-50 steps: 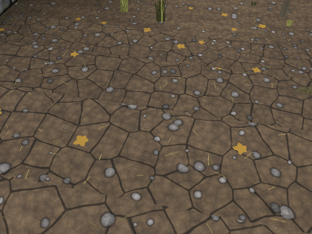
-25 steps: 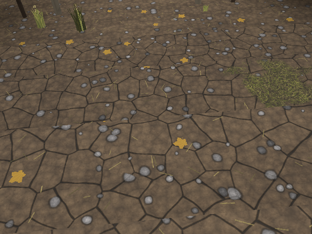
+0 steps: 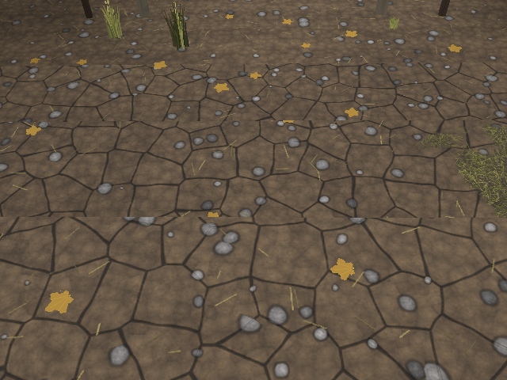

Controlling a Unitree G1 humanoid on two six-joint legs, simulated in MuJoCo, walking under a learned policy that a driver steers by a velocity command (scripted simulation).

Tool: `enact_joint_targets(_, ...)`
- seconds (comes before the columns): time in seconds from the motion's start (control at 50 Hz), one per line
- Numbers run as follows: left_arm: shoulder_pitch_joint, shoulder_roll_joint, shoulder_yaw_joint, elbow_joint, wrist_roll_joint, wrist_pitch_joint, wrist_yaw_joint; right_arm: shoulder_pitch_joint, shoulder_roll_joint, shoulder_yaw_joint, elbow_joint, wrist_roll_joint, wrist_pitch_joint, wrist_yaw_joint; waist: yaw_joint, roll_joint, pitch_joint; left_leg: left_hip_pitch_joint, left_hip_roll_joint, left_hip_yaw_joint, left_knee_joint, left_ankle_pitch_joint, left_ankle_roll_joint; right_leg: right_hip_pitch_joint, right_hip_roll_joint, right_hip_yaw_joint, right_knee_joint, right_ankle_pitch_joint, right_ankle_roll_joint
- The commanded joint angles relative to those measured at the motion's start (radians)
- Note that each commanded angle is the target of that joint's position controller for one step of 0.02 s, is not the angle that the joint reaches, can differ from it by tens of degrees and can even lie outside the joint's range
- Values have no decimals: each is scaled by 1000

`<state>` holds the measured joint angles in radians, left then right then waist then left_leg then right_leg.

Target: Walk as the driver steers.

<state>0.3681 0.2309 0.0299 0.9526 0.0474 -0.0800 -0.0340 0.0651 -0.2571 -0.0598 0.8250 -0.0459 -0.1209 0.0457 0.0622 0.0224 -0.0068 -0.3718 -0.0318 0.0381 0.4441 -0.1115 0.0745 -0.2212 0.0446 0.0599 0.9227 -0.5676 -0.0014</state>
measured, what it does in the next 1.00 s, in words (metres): walks ahead, turning left: right foot, then left foot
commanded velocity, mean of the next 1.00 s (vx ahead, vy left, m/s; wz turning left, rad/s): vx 0.02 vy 0.00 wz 0.31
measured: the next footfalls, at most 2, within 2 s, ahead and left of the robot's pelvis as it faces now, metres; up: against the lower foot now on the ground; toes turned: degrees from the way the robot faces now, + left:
right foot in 0.44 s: +0.17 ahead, -0.11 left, +0.00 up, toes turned +17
left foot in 0.76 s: +0.08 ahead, +0.11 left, +0.00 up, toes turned +21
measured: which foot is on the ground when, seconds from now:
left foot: down 0.00-0.44, up 0.46-0.74, down 0.76-1.00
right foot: up 0.00-0.42, down 0.44-1.00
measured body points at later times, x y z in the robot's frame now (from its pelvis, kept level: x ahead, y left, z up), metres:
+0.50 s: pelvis +0.09 -0.03 +0.01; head +0.12 -0.03 +0.46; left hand +0.13 +0.27 -0.09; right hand +0.30 -0.25 -0.09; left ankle +0.07 +0.09 -0.71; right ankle +0.13 -0.12 -0.74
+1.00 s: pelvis +0.10 -0.04 +0.00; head +0.13 -0.03 +0.45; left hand +0.19 +0.26 -0.08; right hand +0.29 -0.25 -0.12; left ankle +0.05 +0.10 -0.73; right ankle +0.13 -0.13 -0.74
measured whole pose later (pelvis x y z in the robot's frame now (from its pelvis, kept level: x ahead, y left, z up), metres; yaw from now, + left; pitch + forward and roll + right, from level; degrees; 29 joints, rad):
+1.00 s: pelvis +0.10 -0.04 +0.00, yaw +18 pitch +0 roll +0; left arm 0.13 0.30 0.02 0.67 0.00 -0.09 -0.09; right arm 0.19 -0.29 -0.02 0.80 0.00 -0.05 0.06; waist -0.02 0.02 0.07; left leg -0.22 0.06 0.03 0.50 -0.27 -0.04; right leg -0.23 0.02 -0.04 0.50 -0.26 -0.04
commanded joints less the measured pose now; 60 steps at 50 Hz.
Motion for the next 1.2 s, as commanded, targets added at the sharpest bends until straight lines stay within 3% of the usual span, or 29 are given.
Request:
enact_joint_targets(0.02,-35,150,40,-93,19,0,38,109,-141,-48,-43,27,-5,-34,-55,12,-65,345,332,-396,-230,313,285,-375,-97,18,240,-28,4)
enact_joint_targets(0.04,-20,134,37,-93,49,3,45,53,-104,-30,-67,37,-4,-33,-10,48,-31,216,288,-353,-261,279,266,-296,-125,20,159,26,-1)
enact_joint_targets(0.06,-47,108,32,-104,57,6,49,45,-106,-28,-80,33,-1,-29,3,52,-13,130,251,-315,-287,238,254,-228,-124,3,104,60,1)
enact_joint_targets(0.12,-3,84,20,-87,8,29,32,15,-181,-55,-133,10,-16,-12,13,69,-30,28,172,-254,-307,102,214,-126,-67,-65,13,214,16)
enact_joint_targets(0.2,-99,126,13,-121,18,43,58,81,-178,-63,-158,19,-32,3,-45,68,-35,122,208,-377,-277,-59,227,-211,-89,-21,-106,250,65)
enact_joint_targets(0.28,-189,143,3,-157,7,27,79,116,-180,-62,-178,19,-20,4,-91,68,-51,222,228,-474,-227,-54,239,-254,-82,-8,-221,233,69)
enact_joint_targets(0.34,-191,164,4,-168,-7,13,79,113,-197,-62,-188,13,-6,8,-86,64,-63,236,222,-511,-190,32,234,-181,-54,-20,-335,242,51)
enact_joint_targets(0.38,-158,172,5,-172,-33,3,74,81,-207,-61,-190,10,7,16,-47,46,-61,197,202,-522,-144,97,220,-56,-33,-38,-500,356,21)
enact_joint_targets(0.4,-143,179,5,-174,-49,-1,67,84,-199,-56,-181,8,14,23,-38,48,-65,179,194,-524,-123,132,206,12,-33,-46,-577,451,-4)
enact_joint_targets(0.42,-133,193,7,-183,-55,-5,62,115,-173,-43,-163,8,22,26,-38,44,-84,161,176,-518,-100,116,167,87,-76,-29,-613,556,-55)
enact_joint_targets(0.44,-106,225,12,-200,-55,-12,61,169,-120,-22,-146,12,30,27,-38,-11,-139,127,120,-473,-30,-18,99,199,-179,55,-637,739,-161)
enact_joint_targets(0.46,-112,314,33,-240,-42,-29,67,200,-43,1,-189,4,25,20,-55,-233,-187,-109,-65,-267,164,-327,-40,377,-437,367,-671,1008,-439)
enact_joint_targets(0.48,-101,315,49,-242,-5,-41,70,155,-152,-33,-177,-30,24,4,-14,-131,-88,-238,-48,-199,383,-548,-104,342,-502,406,-714,942,-481)
enact_joint_targets(0.5,-128,284,46,-254,-4,-46,70,160,-186,-40,-153,-31,33,-14,-36,-67,-76,-215,-4,-179,501,-512,-116,294,-442,305,-719,871,-401)
enact_joint_targets(0.52,-199,224,29,-280,-12,-46,60,180,-192,-42,-133,-31,43,-34,-70,-90,-49,-198,13,-158,567,-460,-135,237,-365,215,-723,821,-325)
enact_joint_targets(0.54,-229,175,11,-301,-27,-46,53,196,-164,-36,-121,-37,50,-48,-82,-143,-36,-177,16,-158,579,-402,-156,203,-325,167,-727,850,-293)
enact_joint_targets(0.56,-239,171,12,-317,-34,-46,48,178,-146,-28,-122,-43,57,-45,-84,-141,-26,-155,14,-121,638,-351,-169,171,-300,127,-724,895,-282)
enact_joint_targets(0.58,-241,196,20,-330,-28,-44,42,182,-133,-23,-117,-37,62,-34,-86,-122,-42,-124,10,-89,670,-298,-176,150,-279,87,-724,913,-282)
enact_joint_targets(0.62,-214,216,30,-338,-23,-43,27,188,-125,-20,-99,-9,70,-11,-76,-102,-35,-112,34,-68,572,-199,-197,167,-237,31,-709,897,-264)
enact_joint_targets(0.66,-211,180,12,-341,-45,-45,6,185,-96,-12,-79,1,73,8,-80,-93,-39,-50,93,-60,388,-144,-227,173,-216,12,-642,903,-213)
enact_joint_targets(0.7,-196,210,21,-333,-60,-41,-24,177,-80,-2,-75,5,73,26,-72,-95,-35,29,116,-21,225,-162,-236,145,-224,31,-559,934,-189)
enact_joint_targets(0.74,-218,227,28,-329,-69,-26,-65,199,-101,1,-65,30,63,32,-103,-55,-48,139,120,8,48,11,-214,104,-220,60,-477,916,-176)
enact_joint_targets(0.78,-211,169,11,-327,-58,-18,-95,184,-160,-6,-76,47,48,15,-91,-57,-98,195,136,-26,47,167,-155,93,-193,96,-450,820,-125)
enact_joint_targets(0.8,-154,168,13,-328,-59,-17,-90,113,-191,-3,-103,50,43,9,-35,-19,-115,178,154,-48,37,195,-95,105,-147,67,-464,693,-97)
enact_joint_targets(0.84,-191,233,35,-338,-46,-16,-63,77,-205,-9,-109,35,46,7,-32,-13,-73,65,121,-37,16,-8,-65,134,-111,16,-472,562,-85)
enact_joint_targets(0.88,-244,227,34,-348,-44,-21,-48,78,-169,-1,-102,45,51,7,-54,-21,-41,71,124,-59,-5,-51,-79,90,-128,28,-492,485,-101)
enact_joint_targets(0.94,-254,190,24,-349,-52,-20,-56,109,-162,4,-86,46,56,16,-71,-16,-25,114,120,-60,-27,-66,-82,69,-99,5,-504,463,-82)
enact_joint_targets(1.18,-243,214,45,-347,-43,-17,-45,68,-181,6,-67,43,56,20,-77,-3,-10,147,115,-46,-33,-61,-80,71,-84,-15,-508,491,-55)
enact_joint_targets(1.2,-216,227,51,-339,-40,-13,-40,85,-192,2,-59,40,60,16,-75,-5,-2,143,112,-46,-43,-154,-70,69,-85,-11,-527,380,-66)
Over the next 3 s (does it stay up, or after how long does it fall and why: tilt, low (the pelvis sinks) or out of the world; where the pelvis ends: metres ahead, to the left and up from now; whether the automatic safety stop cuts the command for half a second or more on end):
stays up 0.96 0.02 -0.17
